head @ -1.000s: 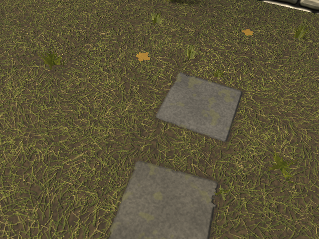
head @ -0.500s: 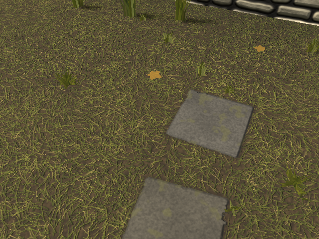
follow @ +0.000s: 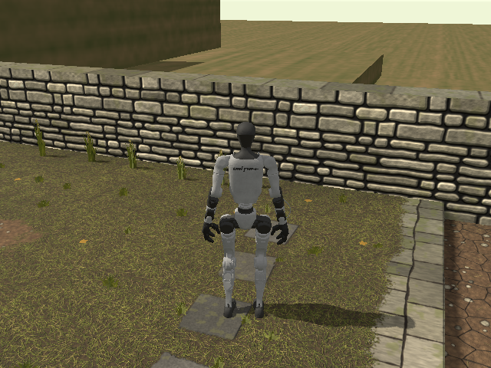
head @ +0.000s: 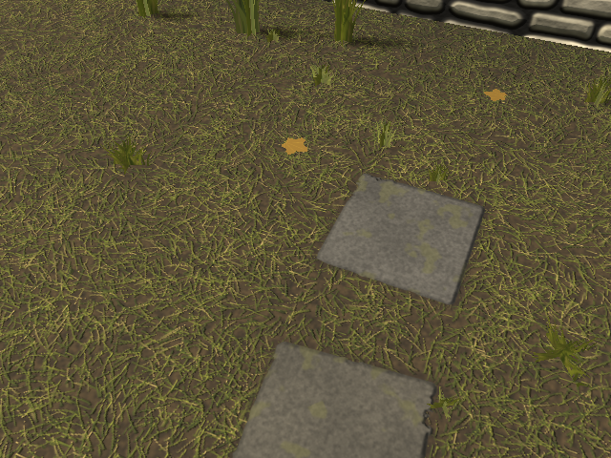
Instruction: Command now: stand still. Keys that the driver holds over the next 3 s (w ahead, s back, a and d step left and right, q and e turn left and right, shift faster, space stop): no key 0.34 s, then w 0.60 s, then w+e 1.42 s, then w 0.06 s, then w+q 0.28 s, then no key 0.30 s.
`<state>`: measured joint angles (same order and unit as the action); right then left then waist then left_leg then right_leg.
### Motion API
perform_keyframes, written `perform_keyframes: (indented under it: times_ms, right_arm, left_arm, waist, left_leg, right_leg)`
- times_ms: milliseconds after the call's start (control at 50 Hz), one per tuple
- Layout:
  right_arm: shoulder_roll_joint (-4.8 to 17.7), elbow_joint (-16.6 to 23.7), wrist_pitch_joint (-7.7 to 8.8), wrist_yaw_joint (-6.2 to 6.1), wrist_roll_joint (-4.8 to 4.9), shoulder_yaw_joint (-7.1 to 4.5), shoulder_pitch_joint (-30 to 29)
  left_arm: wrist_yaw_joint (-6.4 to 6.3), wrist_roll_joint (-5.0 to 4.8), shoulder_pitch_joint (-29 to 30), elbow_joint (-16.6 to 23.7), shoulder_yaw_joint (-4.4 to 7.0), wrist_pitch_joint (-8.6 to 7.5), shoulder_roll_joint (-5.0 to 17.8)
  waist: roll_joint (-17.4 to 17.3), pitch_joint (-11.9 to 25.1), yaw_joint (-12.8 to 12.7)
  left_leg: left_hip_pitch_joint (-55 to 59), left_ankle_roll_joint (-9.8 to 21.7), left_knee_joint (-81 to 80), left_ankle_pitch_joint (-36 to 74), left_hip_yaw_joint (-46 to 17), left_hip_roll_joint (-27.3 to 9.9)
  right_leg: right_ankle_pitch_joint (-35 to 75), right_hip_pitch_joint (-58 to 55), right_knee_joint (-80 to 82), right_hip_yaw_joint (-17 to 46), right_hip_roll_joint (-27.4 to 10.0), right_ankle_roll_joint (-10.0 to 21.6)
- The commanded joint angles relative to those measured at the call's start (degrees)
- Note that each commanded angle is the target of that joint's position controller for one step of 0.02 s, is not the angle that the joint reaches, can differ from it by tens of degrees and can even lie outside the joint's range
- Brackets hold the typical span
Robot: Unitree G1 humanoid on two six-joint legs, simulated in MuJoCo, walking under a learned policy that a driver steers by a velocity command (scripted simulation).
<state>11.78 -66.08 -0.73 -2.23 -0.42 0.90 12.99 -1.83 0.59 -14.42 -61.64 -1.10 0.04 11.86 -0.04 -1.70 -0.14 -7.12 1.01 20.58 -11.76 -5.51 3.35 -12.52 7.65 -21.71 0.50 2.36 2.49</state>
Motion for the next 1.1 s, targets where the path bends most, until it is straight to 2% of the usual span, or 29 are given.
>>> perform_keyframes:
  times_ms: [20,340,360,400,420,440,460,480,500,540,600,640,660,680,700,720,740,760,780,820,880,940,1000,1020,1060,1080,1100]
  right_arm:
    - [5.21,0.17,0.29,-0.25,0.0,-0.64,2.6]
    - [2.88,-1.35,0.42,-0.61,-0.02,-0.26,5.06]
    - [2.42,-1.5,0.4,-0.62,-0.1,-0.15,5.61]
    - [2.93,-0.8,0.22,-0.54,-0.44,-0.54,5.54]
    - [2.99,-0.06,0.15,-0.29,-0.86,-0.75,5.06]
    - [2.58,1.05,0.25,0.09,-1.4,-0.79,3.66]
    - [1.22,2.23,0.63,0.54,-1.95,-0.54,2.51]
    - [0.84,3.36,1.22,0.9,-2.28,-0.47,1.29]
    - [1.34,4.47,1.85,1.2,-2.17,-0.7,-0.03]
    - [1.86,5.72,3.03,1.93,-1.83,-1.14,-0.29]
    - [1.26,6.56,4.11,2.54,-0.94,-1.61,1.34]
    - [0.18,3.8,4.28,2.34,-0.48,-2.01,9.54]
    - [1.42,2.39,4.45,1.94,-0.68,-2.61,14.33]
    - [5.46,1.58,4.98,1.37,-1.57,-3.64,20.85]
    - [10.96,0.25,4.55,1.42,-1.0,-4.99,26.76]
    - [8.44,1.19,4.11,1.32,-0.99,-4.56,21.76]
    - [6.71,3.54,4.53,1.75,-0.88,-4.08,16.09]
    - [5.75,4.73,5.14,1.95,-0.79,-3.81,13.07]
    - [4.7,5.24,5.76,1.82,-0.63,-3.44,12.16]
    - [3.05,4.26,6.57,1.56,-0.57,-2.82,14.43]
    - [2.53,2.65,6.85,1.39,-0.49,-2.32,19.02]
    - [2.25,2.67,6.83,1.2,-0.64,-1.86,19.72]
    - [3.14,2.46,7.05,0.74,-0.83,-1.91,19.93]
    - [3.46,2.25,7.16,0.56,-0.91,-1.97,20.01]
    - [4.44,2.23,7.52,0.16,-0.96,-2.24,18.85]
    - [5.19,2.39,7.48,-0.12,-1.04,-2.53,18.09]
    - [6.09,2.69,7.19,-0.28,-1.23,-2.88,17.18]
  left_arm:
    - [-0.26,0.01,-2.36,0.45,0.87,-0.39,5.41]
    - [-0.61,0.04,-4.74,-2.22,0.83,-0.46,2.95]
    - [-0.56,0.13,-5.19,-2.42,0.81,-0.44,2.72]
    - [-0.47,0.21,-5.8,-2.41,1.86,0.03,4.97]
    - [-0.37,0.22,-6.89,-2.43,2.46,0.38,6.06]
    - [-0.27,0.24,-9.11,-2.74,2.94,0.63,6.6]
    - [-0.27,0.31,-11.45,-3.36,3.46,0.7,7.22]
    - [-0.28,0.45,-12.29,-3.6,3.79,0.52,7.04]
    - [-0.14,0.75,-12.27,-3.36,3.99,0.12,6.84]
    - [0.16,1.04,-11.07,-2.51,4.49,-0.92,7.25]
    - [0.42,0.46,-8.21,-1.35,4.82,-1.91,7.07]
    - [0.56,-0.09,-5.8,-0.35,4.97,-2.02,6.81]
    - [0.7,0.28,-5.4,0.29,4.59,-2.43,5.42]
    - [1.18,0.57,-4.1,1.72,3.49,-3.08,1.67]
    - [1.67,0.74,-3.79,3.94,3.3,-3.4,0.64]
    - [2.22,2.29,-2.13,4.3,4.07,-3.36,4.44]
    - [2.89,2.11,-0.82,4.42,3.93,-3.66,3.49]
    - [3.31,1.52,-1.31,3.97,3.66,-4.08,2.26]
    - [3.63,1.56,-1.28,3.76,3.88,-4.18,2.52]
    - [3.91,1.67,-1.25,3.62,4.18,-3.56,2.89]
    - [3.78,1.36,3.89,5.78,4.12,-2.66,2.15]
    - [3.77,1.0,12.7,9.47,3.43,-2.46,1.11]
    - [3.73,0.29,17.32,11.42,2.59,-2.41,0.16]
    - [3.61,0.27,17.43,11.76,2.62,-2.39,0.62]
    - [3.12,0.24,13.8,11.24,3.25,-2.62,2.35]
    - [2.85,0.27,9.22,9.97,3.82,-2.95,3.48]
    - [2.59,0.19,1.83,7.58,4.59,-3.35,4.62]
  waist:
    - [0.14,-1.24,0.07]
    - [0.13,-1.95,0.01]
    - [0.32,-0.78,-0.1]
    - [2.45,-2.05,-0.5]
    - [4.43,-3.35,-1.13]
    - [6.16,-5.4,-2.22]
    - [8.2,-6.89,-2.98]
    - [8.24,-8.75,-3.2]
    - [7.02,-9.48,-3.15]
    - [4.77,-8.32,-1.99]
    - [5.58,-6.66,0.31]
    - [4.07,-5.53,3.96]
    - [1.0,-4.43,5.58]
    - [-10.06,-2.18,8.05]
    - [-17.97,-1.51,8.16]
    - [-8.75,-6.58,4.98]
    - [-3.95,-8.85,2.75]
    - [-2.53,-8.54,1.18]
    - [-2.07,-7.35,0.26]
    - [-2.97,-5.14,-0.14]
    - [-4.05,-4.5,0.42]
    - [-4.59,-6.29,1.63]
    - [-5.75,-6.91,2.22]
    - [-5.91,-6.73,1.91]
    - [-6.05,-4.03,-0.51]
    - [-6.13,-1.31,-2.67]
    - [-6.38,2.58,-5.54]
  left_leg:
    - [-2.33,1.51,-2.6,7.41,-4.55,-6.16]
    - [-3.21,1.34,-1.86,6.71,-3.94,-6.17]
    - [-2.91,1.46,-2.09,2.88,-3.65,-5.68]
    - [-6.06,2.39,1.78,-8.79,-1.42,-2.75]
    - [-9.89,3.0,5.59,-15.58,0.07,-0.96]
    - [-14.69,3.26,10.12,-18.39,1.72,0.15]
    - [-17.66,3.12,15.3,-17.36,4.6,0.32]
    - [-19.63,3.01,20.04,-14.62,5.93,-1.65]
    - [-21.49,2.86,23.46,-14.38,5.87,-3.2]
    - [-23.22,2.75,25.56,-14.99,5.63,-4.81]
    - [-13.22,2.96,16.08,-11.48,8.38,-3.53]
    - [2.86,3.11,6.14,-4.11,11.51,-0.36]
    - [10.93,3.23,3.28,-6.04,8.71,-1.28]
    - [16.55,4.81,-6.56,-18.66,-9.11,-13.62]
    - [17.37,10.3,-15.16,-34.15,-31.41,-24.79]
    - [10.91,11.76,-14.76,-35.95,-31.33,-25.23]
    - [6.63,11.12,-14.48,-30.2,-25.79,-22.79]
    - [5.03,10.09,-15.04,-20.95,-19.77,-19.96]
    - [5.09,9.34,-15.28,-13.14,-15.34,-18.11]
    - [7.35,8.46,-14.04,2.56,-8.04,-15.19]
    - [9.36,8.35,-11.9,20.32,-2.37,-13.68]
    - [7.38,8.32,-12.14,27.46,0.57,-12.38]
    - [6.76,7.51,-12.87,32.49,4.73,-12.44]
    - [7.56,7.25,-12.33,36.28,5.71,-13.24]
    - [10.54,6.16,-6.4,51.69,8.25,-14.43]
    - [12.0,5.61,-0.09,58.15,9.39,-14.78]
    - [12.81,5.36,8.81,60.43,9.99,-15.05]
  right_leg:
    - [6.21,0.54,3.7,6.37,-7.05,1.09]
    - [6.05,0.95,3.53,6.41,-6.78,1.29]
    - [0.68,0.56,4.38,6.53,-6.44,1.34]
    - [-15.24,1.71,5.43,8.3,-5.93,2.8]
    - [-24.94,2.24,6.72,11.32,-7.17,4.64]
    - [-32.57,2.27,9.44,16.0,-10.04,6.89]
    - [-37.52,2.1,12.47,21.63,-14.27,9.58]
    - [-37.65,3.46,14.7,25.58,-17.88,11.73]
    - [-34.87,3.95,15.99,27.16,-19.5,12.78]
    - [-27.63,2.3,15.67,24.76,-19.26,12.55]
    - [-19.88,7.0,12.53,16.14,-14.73,9.83]
    - [-19.72,16.2,6.55,11.0,-11.01,8.22]
    - [-19.37,21.63,0.21,8.42,-8.68,7.05]
    - [-16.17,27.04,-17.5,0.73,-2.84,4.69]
    - [-20.52,36.33,-32.2,-3.94,1.86,3.77]
    - [-17.0,37.73,-40.59,-0.35,-2.69,4.37]
    - [-10.77,37.64,-42.2,1.05,-4.82,4.34]
    - [-5.95,35.48,-41.41,1.33,-6.17,3.52]
    - [-2.91,33.81,-40.34,0.76,-6.88,2.69]
    - [0.13,32.91,-39.66,-1.35,-6.53,1.31]
    - [2.07,35.3,-37.7,-3.96,-5.71,0.17]
    - [5.04,34.23,-28.3,-6.42,-4.46,-0.35]
    - [8.04,27.64,-17.24,-8.97,-2.35,1.21]
    - [8.12,25.3,-15.29,-9.44,-1.7,2.33]
    - [6.81,19.04,-13.55,-9.97,0.7,5.08]
    - [5.3,14.63,-13.37,-10.05,2.21,6.36]
    - [4.33,8.42,-12.04,-9.49,3.45,7.69]
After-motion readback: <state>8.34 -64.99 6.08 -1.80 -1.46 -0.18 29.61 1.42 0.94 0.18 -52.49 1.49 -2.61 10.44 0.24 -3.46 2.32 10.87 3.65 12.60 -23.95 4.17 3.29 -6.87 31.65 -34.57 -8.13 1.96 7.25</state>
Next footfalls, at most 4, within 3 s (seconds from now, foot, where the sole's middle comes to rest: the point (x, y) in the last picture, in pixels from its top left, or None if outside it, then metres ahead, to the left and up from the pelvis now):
0.66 left None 0.10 0.12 -0.78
1.14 right None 0.45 -0.01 -0.78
1.68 left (296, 344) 0.81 0.06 -0.78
2.20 right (421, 309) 0.91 -0.26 -0.78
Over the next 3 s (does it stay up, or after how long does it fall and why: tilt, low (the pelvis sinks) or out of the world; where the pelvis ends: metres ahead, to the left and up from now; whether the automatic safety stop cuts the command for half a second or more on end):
stays up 1.14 -0.37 0.00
